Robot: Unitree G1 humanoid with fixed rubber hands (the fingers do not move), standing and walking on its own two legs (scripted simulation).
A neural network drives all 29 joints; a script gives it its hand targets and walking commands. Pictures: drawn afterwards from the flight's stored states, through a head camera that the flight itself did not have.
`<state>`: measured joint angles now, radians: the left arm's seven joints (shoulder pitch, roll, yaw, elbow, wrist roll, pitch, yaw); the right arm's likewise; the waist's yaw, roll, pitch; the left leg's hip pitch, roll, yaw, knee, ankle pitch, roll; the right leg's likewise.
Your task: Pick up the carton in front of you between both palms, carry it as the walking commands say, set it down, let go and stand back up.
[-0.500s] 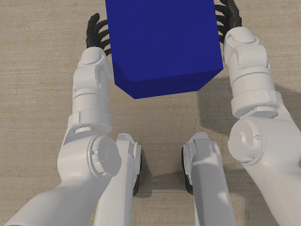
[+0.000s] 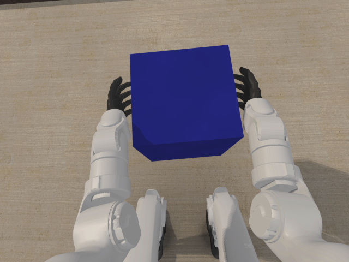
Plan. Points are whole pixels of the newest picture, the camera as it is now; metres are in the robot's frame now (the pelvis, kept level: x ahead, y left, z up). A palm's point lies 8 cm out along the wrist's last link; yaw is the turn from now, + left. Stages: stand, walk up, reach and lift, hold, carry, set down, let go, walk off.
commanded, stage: reach and lift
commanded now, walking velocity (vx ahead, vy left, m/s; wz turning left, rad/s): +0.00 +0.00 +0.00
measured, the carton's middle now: (183, 113) +0.47 +0.00 -0.11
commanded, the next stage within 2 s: hold in 1.88 s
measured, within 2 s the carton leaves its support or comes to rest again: neither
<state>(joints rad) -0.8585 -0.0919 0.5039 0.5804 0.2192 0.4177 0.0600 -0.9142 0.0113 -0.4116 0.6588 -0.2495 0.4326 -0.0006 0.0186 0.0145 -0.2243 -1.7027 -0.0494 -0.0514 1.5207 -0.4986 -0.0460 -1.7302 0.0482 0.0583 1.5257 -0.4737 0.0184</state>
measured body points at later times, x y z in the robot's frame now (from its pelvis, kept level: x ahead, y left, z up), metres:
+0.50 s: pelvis +0.04 +0.01 +0.13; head +0.14 +0.00 +0.57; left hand +0.41 +0.15 +0.11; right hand +0.42 -0.15 +0.11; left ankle +0.08 +0.13 -0.53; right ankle +0.09 -0.12 -0.53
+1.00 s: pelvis +0.06 +0.01 +0.20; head +0.03 +0.01 +0.65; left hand +0.38 +0.16 +0.22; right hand +0.37 -0.15 +0.22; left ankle +0.08 +0.13 -0.53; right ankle +0.09 -0.12 -0.53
